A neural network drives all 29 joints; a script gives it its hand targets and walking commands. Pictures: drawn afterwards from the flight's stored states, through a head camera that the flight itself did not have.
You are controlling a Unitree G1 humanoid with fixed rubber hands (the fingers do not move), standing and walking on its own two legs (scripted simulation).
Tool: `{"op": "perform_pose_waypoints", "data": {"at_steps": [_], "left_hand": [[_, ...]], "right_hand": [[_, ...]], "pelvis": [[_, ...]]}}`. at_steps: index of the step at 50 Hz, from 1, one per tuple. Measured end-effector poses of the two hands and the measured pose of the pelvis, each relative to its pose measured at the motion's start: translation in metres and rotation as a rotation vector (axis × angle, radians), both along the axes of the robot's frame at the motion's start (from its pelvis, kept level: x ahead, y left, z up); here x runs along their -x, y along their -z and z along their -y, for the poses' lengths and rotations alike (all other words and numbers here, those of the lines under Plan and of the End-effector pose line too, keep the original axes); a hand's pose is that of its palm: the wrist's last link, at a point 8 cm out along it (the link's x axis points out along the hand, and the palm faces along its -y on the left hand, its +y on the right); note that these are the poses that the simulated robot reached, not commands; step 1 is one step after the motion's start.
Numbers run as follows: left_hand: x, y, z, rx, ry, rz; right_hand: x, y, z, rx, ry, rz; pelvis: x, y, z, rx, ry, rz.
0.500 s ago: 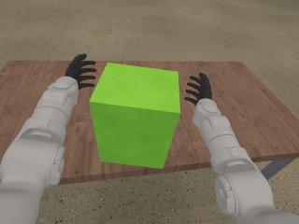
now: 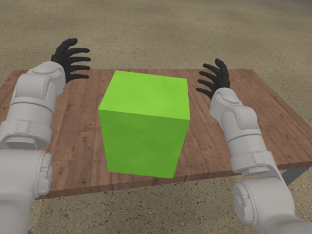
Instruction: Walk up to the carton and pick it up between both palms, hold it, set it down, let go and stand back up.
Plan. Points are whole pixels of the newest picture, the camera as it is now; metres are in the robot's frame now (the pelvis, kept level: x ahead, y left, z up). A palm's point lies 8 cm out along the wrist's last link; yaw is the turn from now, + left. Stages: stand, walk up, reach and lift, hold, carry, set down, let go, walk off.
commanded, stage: set down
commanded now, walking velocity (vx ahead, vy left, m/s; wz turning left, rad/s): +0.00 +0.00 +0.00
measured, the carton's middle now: (145, 127) +0.42 -0.03 +0.06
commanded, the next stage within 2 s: none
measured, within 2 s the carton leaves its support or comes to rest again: neither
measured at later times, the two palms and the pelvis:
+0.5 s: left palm (54, 114) +0.39 +0.19 +0.16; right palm (222, 129) +0.32 -0.21 +0.15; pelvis +0.00 -0.01 +0.00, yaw +0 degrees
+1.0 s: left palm (44, 156) +0.32 +0.21 +0.10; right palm (219, 160) +0.26 -0.19 +0.09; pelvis +0.01 +0.00 +0.00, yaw -1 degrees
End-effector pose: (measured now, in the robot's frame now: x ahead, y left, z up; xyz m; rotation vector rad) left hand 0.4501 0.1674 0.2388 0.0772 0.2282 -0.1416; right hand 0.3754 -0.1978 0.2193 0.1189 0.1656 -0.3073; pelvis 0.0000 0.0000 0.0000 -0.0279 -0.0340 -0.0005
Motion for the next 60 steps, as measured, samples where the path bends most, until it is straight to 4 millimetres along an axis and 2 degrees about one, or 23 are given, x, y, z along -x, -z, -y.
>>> {"op": "perform_pose_waypoints", "data": {"at_steps": [3, 11, 20, 25, 30, 42, 50, 60], "left_hand": [[0.008, 0.01, -0.004, -0.003, -0.001, -0.03], [0.027, 0.052, -0.008, -0.01, -0.013, -0.086], [0.05, 0.08, -0.015, 0.003, -0.026, -0.084], [0.061, 0.082, -0.024, 0.005, -0.041, -0.066], [0.075, 0.084, -0.033, 0.002, -0.041, -0.055], [0.108, 0.117, -0.043, -0.002, -0.036, -0.103], [0.135, 0.138, -0.046, -0.001, -0.04, -0.111], [0.164, 0.151, -0.049, -0.009, -0.049, -0.101]], "right_hand": [[0.004, 0.009, -0.003, -0.01, -0.01, -0.023], [0.022, 0.046, 0.0, -0.049, 0.007, -0.066], [0.048, 0.072, 0.007, -0.048, 0.032, -0.054], [0.058, 0.073, 0.009, -0.035, 0.036, -0.045], [0.065, 0.076, 0.0, -0.03, 0.001, -0.043], [0.087, 0.101, -0.007, -0.031, 0.006, -0.099], [0.113, 0.127, -0.006, -0.021, -0.004, -0.148], [0.135, 0.125, -0.008, 0.003, -0.022, -0.116]], "pelvis": [[0.002, 0.0, -0.001, 0.001, -0.001, 0.016], [0.006, 0.001, 0.001, -0.001, -0.002, 0.026], [0.006, 0.001, 0.007, -0.006, 0.004, 0.028], [0.005, 0.001, 0.009, -0.01, 0.008, 0.019], [0.002, 0.001, 0.009, -0.01, 0.006, 0.031], [-0.005, 0.0, 0.005, -0.009, 0.006, 0.041], [-0.013, 0.0, 0.004, -0.005, 0.01, 0.038], [-0.018, 0.0, 0.007, -0.008, 0.016, 0.03]]}}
